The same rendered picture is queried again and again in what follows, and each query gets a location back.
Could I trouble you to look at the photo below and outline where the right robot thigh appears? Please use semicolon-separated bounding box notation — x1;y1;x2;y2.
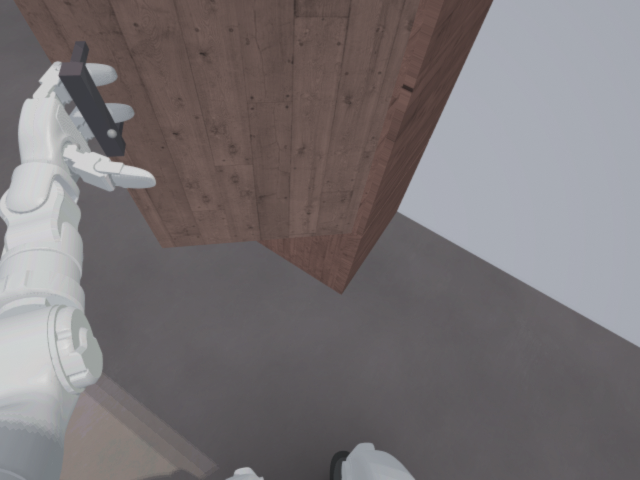
341;450;415;480

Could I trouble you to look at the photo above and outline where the cupboard door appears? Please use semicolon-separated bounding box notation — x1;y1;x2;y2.
14;0;420;248

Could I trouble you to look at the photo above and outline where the left robot hand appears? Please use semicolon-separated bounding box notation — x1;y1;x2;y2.
18;61;156;192

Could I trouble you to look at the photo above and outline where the left robot forearm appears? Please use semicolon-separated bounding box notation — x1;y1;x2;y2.
0;162;85;319

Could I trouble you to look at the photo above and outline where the handle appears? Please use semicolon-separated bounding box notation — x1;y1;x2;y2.
58;41;126;157

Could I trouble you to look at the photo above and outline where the robot left shin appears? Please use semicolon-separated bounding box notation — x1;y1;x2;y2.
234;467;257;476

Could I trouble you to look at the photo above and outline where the robot left upper arm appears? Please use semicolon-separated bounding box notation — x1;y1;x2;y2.
0;305;103;480

